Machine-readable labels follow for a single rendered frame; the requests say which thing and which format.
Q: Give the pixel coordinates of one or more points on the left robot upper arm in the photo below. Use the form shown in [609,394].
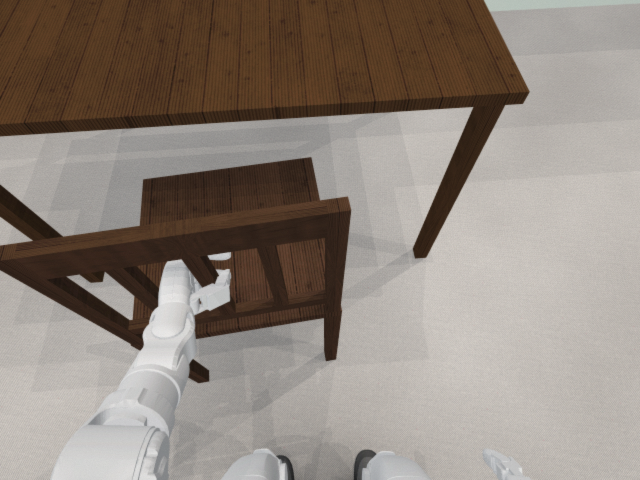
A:
[116,452]

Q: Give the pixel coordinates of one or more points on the robot left hand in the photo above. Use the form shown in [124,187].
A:
[178,283]

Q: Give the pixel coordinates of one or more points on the robot right hand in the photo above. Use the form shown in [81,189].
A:
[506,468]

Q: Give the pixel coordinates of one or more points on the table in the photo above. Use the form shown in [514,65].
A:
[87,65]

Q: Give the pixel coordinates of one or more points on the chair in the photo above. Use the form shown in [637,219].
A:
[288,253]

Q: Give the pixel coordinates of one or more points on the left robot forearm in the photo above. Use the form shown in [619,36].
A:
[152,388]

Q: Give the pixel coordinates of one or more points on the left robot shin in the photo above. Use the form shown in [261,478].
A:
[264,451]

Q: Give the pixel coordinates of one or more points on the right robot thigh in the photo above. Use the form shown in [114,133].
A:
[391,467]

